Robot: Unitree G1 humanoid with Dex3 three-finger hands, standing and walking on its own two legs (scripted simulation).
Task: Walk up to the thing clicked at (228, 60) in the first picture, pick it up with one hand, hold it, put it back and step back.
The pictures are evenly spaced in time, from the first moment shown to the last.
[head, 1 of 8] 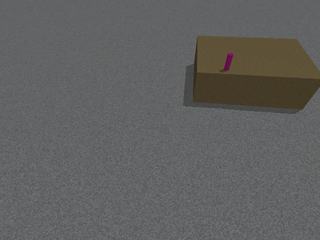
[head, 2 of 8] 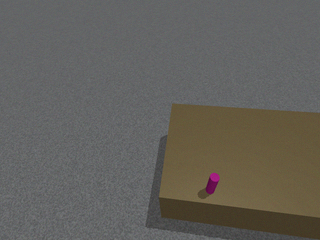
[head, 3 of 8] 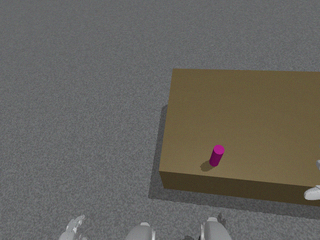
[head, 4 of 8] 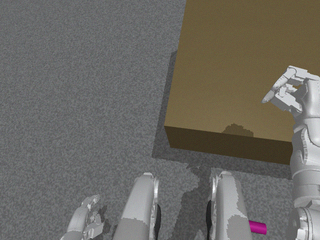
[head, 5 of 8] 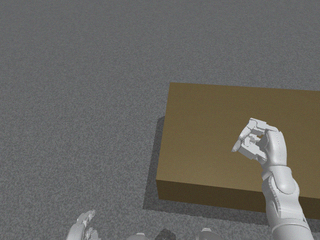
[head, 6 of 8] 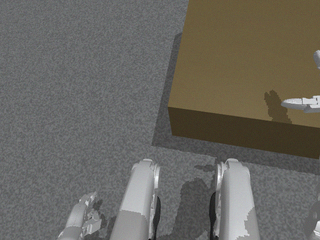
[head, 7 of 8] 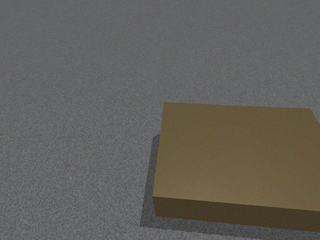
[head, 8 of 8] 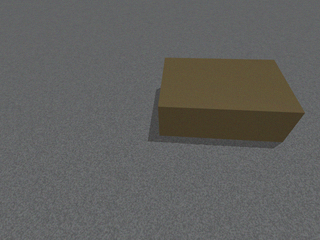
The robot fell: no
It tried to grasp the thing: yes
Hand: right
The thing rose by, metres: 0.00
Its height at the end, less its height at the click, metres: -0.38
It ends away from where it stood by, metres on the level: 1.22
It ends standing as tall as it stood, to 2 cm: no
